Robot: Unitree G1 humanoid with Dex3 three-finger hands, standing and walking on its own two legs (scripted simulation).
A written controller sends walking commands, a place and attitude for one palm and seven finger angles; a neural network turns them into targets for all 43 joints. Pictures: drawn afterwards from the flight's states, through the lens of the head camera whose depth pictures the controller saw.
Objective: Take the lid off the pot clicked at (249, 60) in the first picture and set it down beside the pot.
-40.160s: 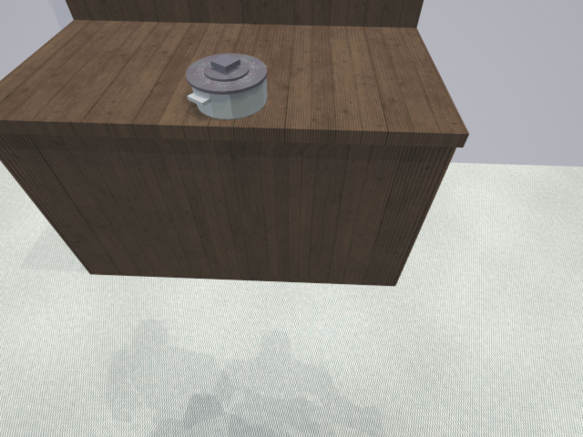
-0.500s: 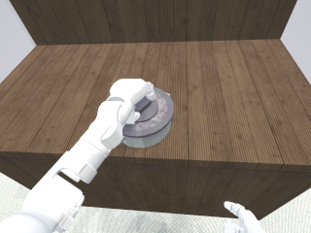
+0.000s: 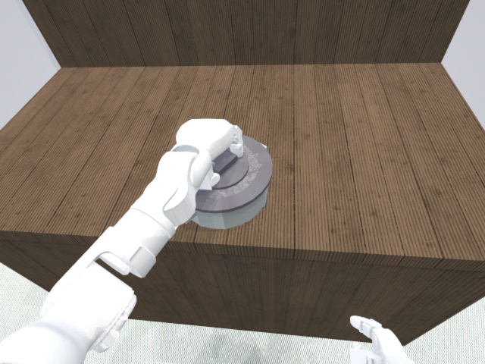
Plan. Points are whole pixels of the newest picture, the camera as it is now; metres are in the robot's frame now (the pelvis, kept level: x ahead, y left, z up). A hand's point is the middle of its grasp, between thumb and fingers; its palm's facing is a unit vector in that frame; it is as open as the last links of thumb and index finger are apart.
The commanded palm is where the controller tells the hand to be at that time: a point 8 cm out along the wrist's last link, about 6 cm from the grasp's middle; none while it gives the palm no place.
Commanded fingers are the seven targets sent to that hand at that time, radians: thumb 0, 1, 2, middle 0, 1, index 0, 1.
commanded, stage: close the fingers and squeeze the knob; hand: left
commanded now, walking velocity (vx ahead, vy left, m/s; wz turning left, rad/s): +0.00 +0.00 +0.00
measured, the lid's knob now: (218, 159) +0.45 +0.06 +0.09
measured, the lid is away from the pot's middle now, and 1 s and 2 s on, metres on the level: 0.00 0.02 0.02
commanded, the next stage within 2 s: lift the lid straight up in 0.02 s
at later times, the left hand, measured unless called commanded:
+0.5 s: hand (208, 161) +0.42 +0.08 +0.12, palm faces -0.24 -0.05 -0.97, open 8.5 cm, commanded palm +0.39 +0.09 +0.20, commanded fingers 0.00 0.32 1.35 -0.95 -0.70 -0.96 -0.73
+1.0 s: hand (214, 142) +0.41 +0.06 +0.17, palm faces -0.14 -0.04 -0.99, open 8.5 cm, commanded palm +0.38 +0.08 +0.24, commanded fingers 0.00 0.32 1.35 -0.95 -0.70 -0.96 -0.73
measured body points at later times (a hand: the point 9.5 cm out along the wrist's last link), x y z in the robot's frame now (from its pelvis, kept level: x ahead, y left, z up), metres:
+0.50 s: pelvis +0.00 +0.00 +0.00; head +0.02 -0.04 +0.45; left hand +0.43 +0.08 +0.17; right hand +0.16 -0.23 -0.13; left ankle -0.03 +0.08 -0.74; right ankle -0.01 -0.11 -0.74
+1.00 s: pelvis +0.00 +0.00 +0.00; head +0.02 -0.04 +0.45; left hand +0.41 +0.06 +0.22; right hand +0.20 -0.20 -0.12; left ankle -0.03 +0.08 -0.74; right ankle -0.01 -0.11 -0.74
